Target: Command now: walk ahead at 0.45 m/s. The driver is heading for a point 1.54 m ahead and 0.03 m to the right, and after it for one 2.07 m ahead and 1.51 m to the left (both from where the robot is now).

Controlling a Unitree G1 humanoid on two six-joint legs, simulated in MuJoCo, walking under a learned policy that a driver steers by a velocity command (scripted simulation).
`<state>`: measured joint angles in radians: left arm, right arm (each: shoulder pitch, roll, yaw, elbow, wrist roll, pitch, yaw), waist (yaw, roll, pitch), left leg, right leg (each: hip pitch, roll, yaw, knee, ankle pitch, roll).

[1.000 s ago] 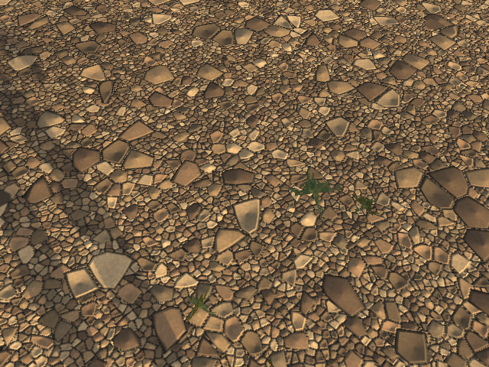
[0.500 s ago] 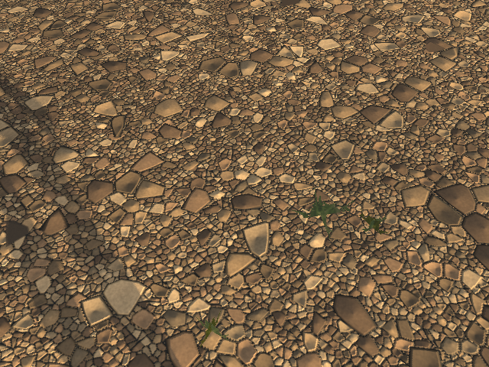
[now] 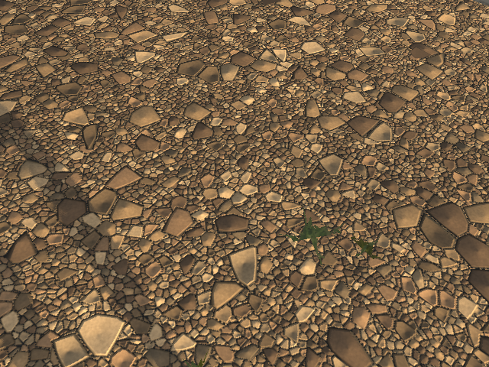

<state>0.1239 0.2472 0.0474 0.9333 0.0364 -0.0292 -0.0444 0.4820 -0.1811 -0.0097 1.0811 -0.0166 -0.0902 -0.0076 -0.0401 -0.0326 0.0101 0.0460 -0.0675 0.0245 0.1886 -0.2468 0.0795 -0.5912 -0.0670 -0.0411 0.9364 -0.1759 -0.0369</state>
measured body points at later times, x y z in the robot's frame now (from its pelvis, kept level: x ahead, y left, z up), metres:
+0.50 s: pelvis +0.28 -0.04 +0.00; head +0.30 -0.05 +0.45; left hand +0.24 +0.20 -0.14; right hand +0.39 -0.29 -0.14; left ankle +0.39 +0.11 -0.68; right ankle +0.25 -0.09 -0.75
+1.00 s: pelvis +0.57 +0.01 +0.00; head +0.59 +0.01 +0.45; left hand +0.65 +0.25 -0.14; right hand +0.55 -0.25 -0.14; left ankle +0.56 +0.06 -0.75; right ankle +0.61 -0.15 -0.67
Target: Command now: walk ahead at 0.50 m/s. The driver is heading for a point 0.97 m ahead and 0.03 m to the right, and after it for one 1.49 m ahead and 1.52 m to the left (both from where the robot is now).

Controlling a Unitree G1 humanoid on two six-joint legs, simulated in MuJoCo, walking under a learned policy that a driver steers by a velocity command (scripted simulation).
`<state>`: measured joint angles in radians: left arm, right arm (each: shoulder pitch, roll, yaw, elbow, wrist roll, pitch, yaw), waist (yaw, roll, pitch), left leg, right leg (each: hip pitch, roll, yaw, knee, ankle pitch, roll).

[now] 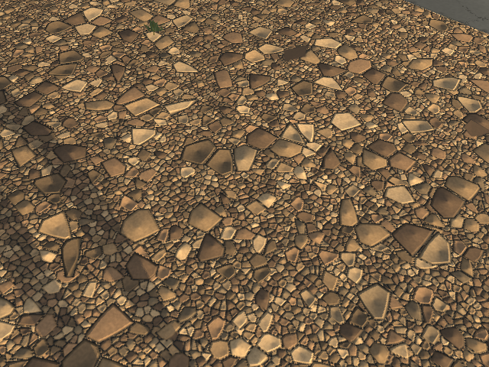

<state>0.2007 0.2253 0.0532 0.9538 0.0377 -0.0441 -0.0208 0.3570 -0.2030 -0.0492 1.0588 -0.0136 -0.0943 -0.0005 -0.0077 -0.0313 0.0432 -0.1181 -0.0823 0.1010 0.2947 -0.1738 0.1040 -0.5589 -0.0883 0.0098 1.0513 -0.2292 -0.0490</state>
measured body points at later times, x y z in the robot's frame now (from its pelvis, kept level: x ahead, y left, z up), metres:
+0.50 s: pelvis +0.27 -0.06 +0.00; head +0.29 -0.07 +0.45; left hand +0.30 +0.20 -0.14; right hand +0.32 -0.31 -0.15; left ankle +0.26 +0.08 -0.66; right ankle +0.29 -0.12 -0.75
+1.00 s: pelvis +0.51 -0.02 -0.01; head +0.55 +0.00 +0.44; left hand +0.51 +0.22 -0.17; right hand +0.60 -0.26 -0.15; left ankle +0.59 +0.05 -0.75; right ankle +0.43 -0.14 -0.67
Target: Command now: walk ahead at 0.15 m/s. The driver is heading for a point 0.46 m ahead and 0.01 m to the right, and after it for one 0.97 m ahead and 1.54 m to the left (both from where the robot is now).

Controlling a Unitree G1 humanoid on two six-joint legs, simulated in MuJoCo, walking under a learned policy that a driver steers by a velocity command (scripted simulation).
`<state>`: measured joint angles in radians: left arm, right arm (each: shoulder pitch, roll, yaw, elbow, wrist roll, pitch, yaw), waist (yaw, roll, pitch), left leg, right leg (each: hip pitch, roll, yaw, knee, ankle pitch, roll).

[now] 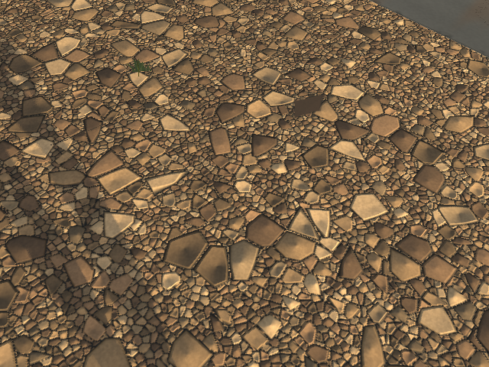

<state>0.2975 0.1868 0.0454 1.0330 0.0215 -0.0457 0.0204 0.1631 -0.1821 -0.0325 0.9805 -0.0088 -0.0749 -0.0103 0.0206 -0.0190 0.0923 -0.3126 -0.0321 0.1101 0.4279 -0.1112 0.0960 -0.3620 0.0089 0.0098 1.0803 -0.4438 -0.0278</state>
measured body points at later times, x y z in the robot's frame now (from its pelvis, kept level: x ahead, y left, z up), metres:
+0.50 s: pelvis +0.10 -0.03 +0.01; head +0.10 -0.05 +0.46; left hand +0.05 +0.20 -0.13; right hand +0.17 -0.28 -0.14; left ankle +0.14 +0.09 -0.68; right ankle +0.05 -0.12 -0.74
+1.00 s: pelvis +0.32 +0.02 +0.00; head +0.36 +0.04 +0.45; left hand +0.37 +0.28 -0.15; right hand +0.37 -0.23 -0.14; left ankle +0.36 +0.08 -0.74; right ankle +0.30 -0.11 -0.66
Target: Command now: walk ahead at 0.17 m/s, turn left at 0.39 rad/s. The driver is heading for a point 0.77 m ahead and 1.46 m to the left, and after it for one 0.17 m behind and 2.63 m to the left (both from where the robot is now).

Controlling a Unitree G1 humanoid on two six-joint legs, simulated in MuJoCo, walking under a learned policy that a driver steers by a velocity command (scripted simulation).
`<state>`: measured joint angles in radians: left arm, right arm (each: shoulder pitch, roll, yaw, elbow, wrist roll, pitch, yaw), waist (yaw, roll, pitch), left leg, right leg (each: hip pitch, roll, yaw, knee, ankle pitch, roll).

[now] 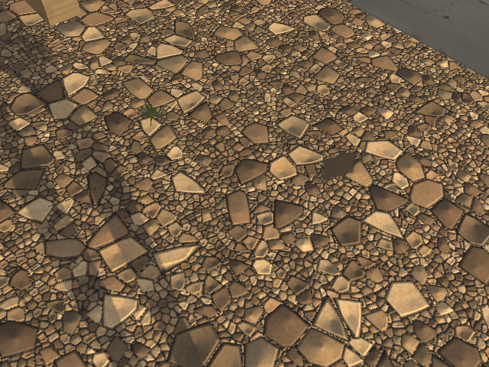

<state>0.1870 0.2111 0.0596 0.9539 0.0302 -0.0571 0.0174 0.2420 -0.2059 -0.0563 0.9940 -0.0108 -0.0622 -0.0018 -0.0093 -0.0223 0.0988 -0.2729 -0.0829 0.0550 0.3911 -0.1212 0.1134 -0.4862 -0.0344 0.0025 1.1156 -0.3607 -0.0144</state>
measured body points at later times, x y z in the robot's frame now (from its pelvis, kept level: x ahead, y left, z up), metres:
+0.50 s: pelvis +0.07 -0.04 +0.00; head +0.11 -0.06 +0.45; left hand +0.12 +0.25 -0.10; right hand +0.22 -0.30 -0.14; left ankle +0.01 +0.05 -0.67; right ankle +0.11 -0.13 -0.74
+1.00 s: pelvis +0.03 -0.01 +0.00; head +0.04 +0.04 +0.45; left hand -0.04 +0.28 -0.13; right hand +0.29 -0.18 -0.09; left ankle -0.01 +0.05 -0.74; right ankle +0.10 -0.14 -0.67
